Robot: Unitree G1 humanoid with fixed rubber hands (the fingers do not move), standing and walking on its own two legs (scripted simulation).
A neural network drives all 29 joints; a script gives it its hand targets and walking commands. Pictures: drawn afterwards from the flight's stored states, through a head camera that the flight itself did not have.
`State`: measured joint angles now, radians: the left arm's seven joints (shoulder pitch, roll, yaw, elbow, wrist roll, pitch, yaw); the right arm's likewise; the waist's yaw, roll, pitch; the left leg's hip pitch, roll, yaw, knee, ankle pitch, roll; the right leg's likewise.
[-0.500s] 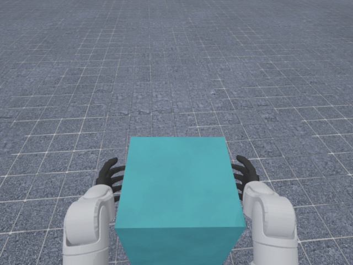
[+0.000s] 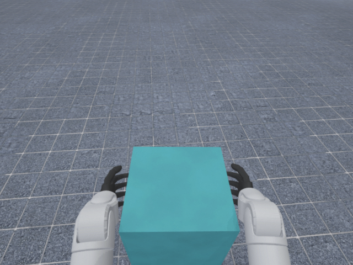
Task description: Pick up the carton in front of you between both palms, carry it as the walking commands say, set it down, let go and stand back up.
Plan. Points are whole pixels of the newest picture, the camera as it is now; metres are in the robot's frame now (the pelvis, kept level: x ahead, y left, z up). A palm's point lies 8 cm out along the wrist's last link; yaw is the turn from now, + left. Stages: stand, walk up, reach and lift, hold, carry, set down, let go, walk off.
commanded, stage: carry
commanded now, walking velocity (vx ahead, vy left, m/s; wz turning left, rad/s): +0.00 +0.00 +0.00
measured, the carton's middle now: (176, 211) +0.27 +0.00 -0.02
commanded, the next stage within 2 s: none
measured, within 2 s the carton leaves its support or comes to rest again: neither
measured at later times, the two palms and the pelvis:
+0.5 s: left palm (111, 195) +0.28 +0.15 +0.04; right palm (239, 192) +0.28 -0.15 +0.04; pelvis -0.01 +0.00 +0.00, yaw +0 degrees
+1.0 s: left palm (119, 177) +0.33 +0.14 +0.05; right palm (240, 177) +0.32 -0.16 +0.04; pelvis +0.04 -0.01 +0.01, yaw +0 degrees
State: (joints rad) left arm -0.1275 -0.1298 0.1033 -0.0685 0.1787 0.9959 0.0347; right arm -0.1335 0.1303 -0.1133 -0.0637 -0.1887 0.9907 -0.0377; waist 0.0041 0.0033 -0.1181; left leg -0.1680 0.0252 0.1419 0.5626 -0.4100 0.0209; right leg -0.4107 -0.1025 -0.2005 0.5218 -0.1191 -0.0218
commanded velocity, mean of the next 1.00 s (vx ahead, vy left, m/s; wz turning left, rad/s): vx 0.13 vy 0.00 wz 0.00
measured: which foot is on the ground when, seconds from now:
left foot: down 0.00-1.00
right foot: down 0.00-1.00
